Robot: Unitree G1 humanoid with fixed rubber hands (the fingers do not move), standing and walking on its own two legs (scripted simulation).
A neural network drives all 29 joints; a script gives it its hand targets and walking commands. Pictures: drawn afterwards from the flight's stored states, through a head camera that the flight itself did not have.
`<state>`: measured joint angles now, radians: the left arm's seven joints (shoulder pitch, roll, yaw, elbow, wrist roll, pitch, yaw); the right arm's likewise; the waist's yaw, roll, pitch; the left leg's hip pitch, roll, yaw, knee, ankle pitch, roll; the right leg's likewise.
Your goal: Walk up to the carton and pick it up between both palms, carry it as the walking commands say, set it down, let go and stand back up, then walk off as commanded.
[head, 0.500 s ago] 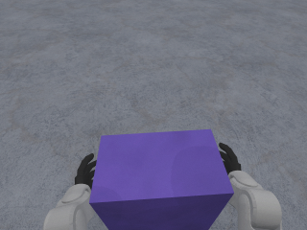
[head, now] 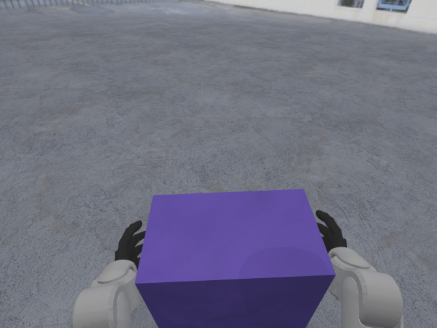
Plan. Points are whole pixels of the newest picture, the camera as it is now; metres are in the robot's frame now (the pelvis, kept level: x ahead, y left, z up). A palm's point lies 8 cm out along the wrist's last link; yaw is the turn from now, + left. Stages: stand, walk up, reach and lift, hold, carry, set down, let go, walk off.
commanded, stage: carry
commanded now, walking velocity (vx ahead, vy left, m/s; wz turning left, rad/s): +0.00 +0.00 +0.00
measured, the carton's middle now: (231, 275) +0.23 +0.00 +0.05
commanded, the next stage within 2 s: none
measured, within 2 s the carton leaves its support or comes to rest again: neither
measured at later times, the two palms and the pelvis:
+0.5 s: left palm out of the picture +0.13 +0.26 +0.07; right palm (282, 321) +0.14 -0.06 +0.09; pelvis -0.10 +0.10 +0.00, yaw +0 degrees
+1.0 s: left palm out of the picture +0.04 +0.37 +0.06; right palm out of the picture +0.06 +0.04 +0.07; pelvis -0.18 +0.20 -0.01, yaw +1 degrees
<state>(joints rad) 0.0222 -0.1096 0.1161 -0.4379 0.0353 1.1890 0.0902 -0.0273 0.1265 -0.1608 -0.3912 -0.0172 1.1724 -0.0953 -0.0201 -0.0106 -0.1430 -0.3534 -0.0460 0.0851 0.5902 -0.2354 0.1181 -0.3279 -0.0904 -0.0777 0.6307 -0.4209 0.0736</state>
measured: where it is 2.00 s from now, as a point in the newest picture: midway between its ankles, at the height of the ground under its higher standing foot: outside the picture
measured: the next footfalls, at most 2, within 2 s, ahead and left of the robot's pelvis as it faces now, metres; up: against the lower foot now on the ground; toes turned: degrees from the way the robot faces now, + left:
right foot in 0.20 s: -0.02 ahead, -0.08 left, +0.00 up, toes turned -6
left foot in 0.38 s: +0.00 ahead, +0.14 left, +0.00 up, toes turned +0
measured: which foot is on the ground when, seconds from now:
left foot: down 0.00-0.26, up 0.28-0.36, down 0.38-0.68, up 0.70-0.86, down 0.88-1.00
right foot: up 0.00-0.18, down 0.20-0.46, up 0.48-0.62, down 0.64-0.94, up 0.96-1.00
